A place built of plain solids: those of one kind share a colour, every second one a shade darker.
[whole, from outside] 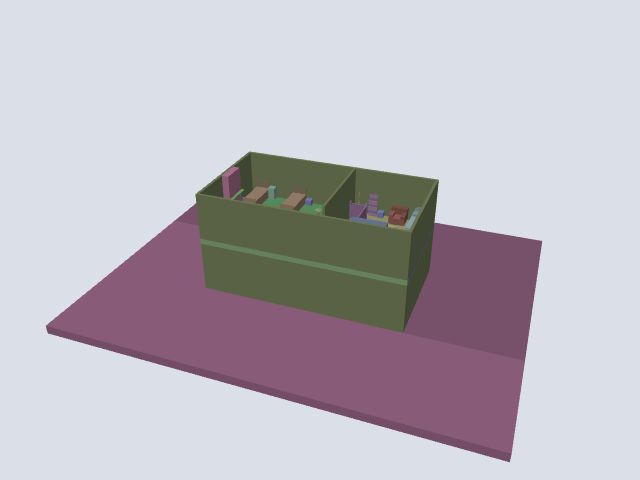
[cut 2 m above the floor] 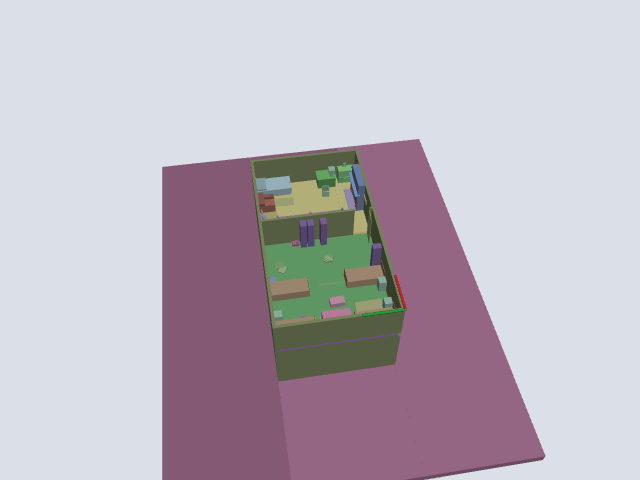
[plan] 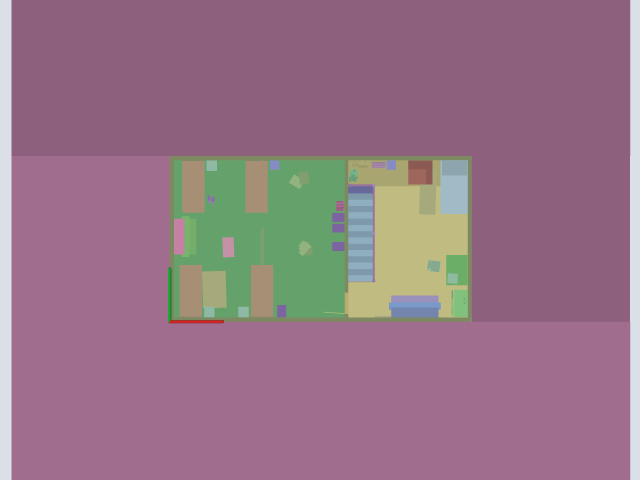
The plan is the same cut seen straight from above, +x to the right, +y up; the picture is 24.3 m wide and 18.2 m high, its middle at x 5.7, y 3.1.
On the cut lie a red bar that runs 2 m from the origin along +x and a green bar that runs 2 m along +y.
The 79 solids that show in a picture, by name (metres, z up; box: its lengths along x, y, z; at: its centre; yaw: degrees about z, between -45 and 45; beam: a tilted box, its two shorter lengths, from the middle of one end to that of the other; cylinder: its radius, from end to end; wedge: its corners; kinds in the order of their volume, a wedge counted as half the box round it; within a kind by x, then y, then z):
{
 "under_1": {"box": [6.0, 6.29, 0.5], "at": [-3.0, 3.14, -0.33]},
 "under_2": {"box": [23.46, 6.0, 0.5], "at": [5.73, -3.0, -0.33]},
 "under_3": {"box": [23.46, 6.0, 0.5], "at": [5.73, 9.29, -0.33]},
 "under_4": {"box": [6.0, 6.29, 0.5], "at": [14.46, 3.14, -0.33]},
 "wall_1": {"box": [0.16, 5.97, 6.09], "at": [0.08, 3.14, 2.75]},
 "wall_2": {"box": [11.46, 0.16, 6.09], "at": [5.73, 0.08, 2.75]},
 "wall_3": {"box": [11.46, 0.16, 6.09], "at": [5.73, 6.21, 2.75]},
 "wall_4": {"box": [0.13, 5.02, 6.09], "at": [6.71, 3.62, 2.75]},
 "wall_5": {"box": [0.16, 5.97, 6.09], "at": [11.38, 3.14, 2.75]},
 "under_foot_1": {"box": [11.46, 6.29, 0.5], "at": [5.73, 3.14, -0.5]},
 "stair_1": {"box": [0.93, 0.27, 3.21], "at": [7.23, 1.63, 1.31]},
 "stair_2": {"box": [0.93, 0.51, 3.0], "at": [7.23, 1.75, 1.2]},
 "stair_3": {"box": [0.93, 0.74, 2.8], "at": [7.23, 1.87, 1.1]},
 "stair_4": {"box": [0.93, 0.98, 2.59], "at": [7.23, 1.99, 0.99]},
 "stair_5": {"box": [0.93, 1.22, 2.38], "at": [7.23, 2.11, 0.89]},
 "stair_6": {"box": [0.93, 1.46, 2.17], "at": [7.23, 2.23, 0.79]},
 "stair_7": {"box": [0.93, 1.7, 1.96], "at": [7.23, 2.35, 0.68]},
 "stair_8": {"box": [0.93, 1.94, 1.76], "at": [7.23, 2.47, 0.58]},
 "stair_9": {"box": [0.93, 2.17, 1.55], "at": [7.23, 2.59, 0.47]},
 "stair_10": {"box": [0.93, 2.41, 1.34], "at": [7.23, 2.71, 0.37]},
 "stair_11": {"box": [0.93, 2.65, 1.13], "at": [7.23, 2.83, 0.27]},
 "stair_12": {"box": [0.93, 2.89, 0.92], "at": [7.23, 2.94, 0.16]},
 "stair_13": {"box": [0.93, 3.13, 0.72], "at": [7.23, 3.06, 0.06]},
 "stair_14": {"box": [0.93, 3.37, 0.51], "at": [7.23, 3.18, -0.05]},
 "floor_passage_1": {"box": [3.06, 5.97, 0.5], "at": [5.11, 3.14, -0.42]},
 "upper_floor_great_chamber_1": {"box": [6.48, 5.97, 0.16], "at": [3.4, 3.14, 3.04]},
 "floor_lodge_1": {"box": [4.53, 1.29, 0.67], "at": [9.04, 5.48, -0.34]},
 "upper_floor_inner_chamber_1": {"box": [4.53, 1.34, 0.16], "at": [9.04, 0.83, 3.04]},
 "upper_floor_inner_chamber_2": {"box": [4.53, 0.99, 0.16], "at": [9.04, 5.63, 3.04]},
 "upper_floor_inner_chamber_3": {"box": [3.6, 3.64, 0.16], "at": [9.5, 3.32, 3.04]},
 "iron_single_1": {"box": [0.85, 1.99, 0.53], "at": [0.8, 1.16, 3.38]},
 "iron_single_2": {"box": [0.85, 0.025, 0.7], "at": [0.9, 4.14, 3.47]},
 "iron_single_3": {"box": [0.85, 1.99, 0.53], "at": [0.9, 5.12, 3.38]},
 "iron_single_4": {"box": [0.85, 0.025, 0.95], "at": [0.9, 6.11, 3.6]},
 "iron_single_5": {"box": [0.85, 1.99, 0.53], "at": [3.3, 5.12, 3.38]},
 "iron_single_6": {"box": [0.85, 0.025, 0.95], "at": [3.3, 6.11, 3.6]},
 "iron_single_7": {"box": [0.85, 1.99, 0.53], "at": [3.5, 1.16, 3.38]},
 "fixture_breast_inner_chamber_1": {"box": [1.79, 0.38, 2.72], "at": [9.3, 0.35, 4.43]},
 "fixture_breast_great_chamber_1": {"box": [0.4, 1.36, 2.72], "at": [0.36, 3.23, 4.43]},
 "locker_1": {"box": [0.34, 0.46, 1.75], "at": [4.25, 0.4, 3.99]},
 "locker_2": {"box": [0.46, 0.34, 1.75], "at": [6.4, 2.85, 3.99]},
 "locker_3": {"box": [0.46, 0.34, 1.75], "at": [6.4, 3.55, 3.99]},
 "locker_4": {"box": [0.46, 0.34, 1.75], "at": [6.4, 3.95, 3.99]},
 "wall_band_1": {"box": [0.13, 3.4, 0.31], "at": [3.52, 1.86, 2.96]},
 "wall_band_2": {"box": [11.46, 0.16, 0.31], "at": [5.73, 0.08, 2.96]},
 "wall_band_3": {"box": [0.16, 5.97, 0.31], "at": [11.38, 3.14, 2.96]},
 "child_bed_1": {"box": [1.06, 2.06, 0.4], "at": [10.8, 5.12, 3.5]},
 "child_bed_2": {"box": [0.96, 0.55, 0.2], "at": [10.8, 5.82, 3.7]},
 "kitchen_table_1": {"box": [0.71, 1.06, 0.72], "at": [10.89, 1.96, 3.48]},
 "kitchen_table_2": {"box": [0.8, 1.15, 0.028], "at": [10.89, 1.96, 3.86]},
 "chest_drawers_1": {"box": [0.5, 1.04, 0.95], "at": [11.04, 0.7, 3.59]},
 "armchair_club_1": {"box": [0.24, 0.87, 0.18], "at": [9.16, 5.64, 3.63]},
 "armchair_club_2": {"box": [0.92, 0.9, 0.35], "at": [9.51, 5.65, 3.37]},
 "armchair_club_3": {"box": [0.92, 0.33, 0.38], "at": [9.51, 5.95, 3.73]},
 "armchair_club_4": {"box": [0.24, 0.87, 0.18], "at": [9.85, 5.64, 3.63]},
 "bedside_locker_1": {"box": [0.4, 0.4, 0.73], "at": [1.51, 0.37, 3.48]},
 "bedside_locker_2": {"box": [0.4, 0.4, 0.73], "at": [1.6, 5.92, 3.48]},
 "bedside_locker_3": {"box": [0.4, 0.4, 0.73], "at": [2.8, 0.37, 3.48]},
 "stair_guard_1": {"box": [0.93, 0.08, 0.95], "at": [7.24, 5.18, 3.6]},
 "stair_guard_2": {"box": [0.08, 3.64, 0.95], "at": [7.74, 3.32, 3.6]},
 "wall_foot_1": {"box": [0.16, 5.97, 0.17], "at": [0.08, 3.14, 3.04]},
 "wall_foot_2": {"box": [0.16, 5.97, 0.17], "at": [11.38, 3.14, 3.04]},
 "rug_1": {"box": [0.9, 1.4, 0.08], "at": [1.69, 1.22, 3.09], "yaw": 1.8},
 "rug_2": {"box": [0.62, 1.7, 0.08], "at": [9.79, 4.91, 3.09], "yaw": -2.0},
 "trunk_1": {"box": [0.43, 0.76, 0.31], "at": [2.23, 2.83, 3.27], "yaw": 2.4},
 "chair_bentwood_1": {"box": [0.47, 0.41, 0.43], "at": [10.02, 2.11, 3.33], "yaw": -7.3},
 "chair_bentwood_2": {"box": [0.41, 0.41, 0.035], "at": [10.04, 2.1, 3.56], "yaw": -7.3},
 "crate_1": {"box": [0.35, 0.35, 0.33], "at": [3.98, 5.94, 3.28]},
 "crate_2": {"box": [0.35, 0.35, 0.33], "at": [8.4, 5.94, 3.28]},
 "fixture_hearth_inner_chamber_1": {"box": [1.79, 0.45, 0.1], "at": [9.3, 0.77, 3.12]},
 "fixture_hearth_great_chamber_1": {"box": [0.45, 1.36, 0.1], "at": [0.79, 3.23, 3.12]},
 "leaf_chamber_door_1": {"box": [0.82, 0.035, 1.94], "at": [6.23, 0.34, 4.09], "yaw": -4.0},
 "table_lamp_1": {"box": [0.39, 0.38, 0.26], "at": [10.73, 1.64, 4.32], "yaw": -3.4},
 "tshirt_floor_1": {"box": [0.48, 0.38, 0.08], "at": [4.82, 5.31, 3.14], "yaw": -30.9},
 "tshirt_floor_2": {"box": [0.36, 0.48, 0.08], "at": [5.09, 5.45, 3.14], "yaw": 6.6},
 "tshirt_floor_3": {"box": [0.2, 0.49, 0.1], "at": [5.13, 2.74, 3.17], "yaw": -42.0},
 "fixture_breast_inner_chamber_shelf_1": {"box": [1.97, 0.29, 0.04], "at": [9.3, 0.59, 4.4]},
 "fixture_breast_great_chamber_shelf_1": {"box": [0.29, 1.54, 0.04], "at": [0.6, 3.23, 4.4]},
 "upper_floor_gap_chamber_door_1": {"box": [0.13, 0.82, 0.16], "at": [6.71, 0.7, 3.04]}
}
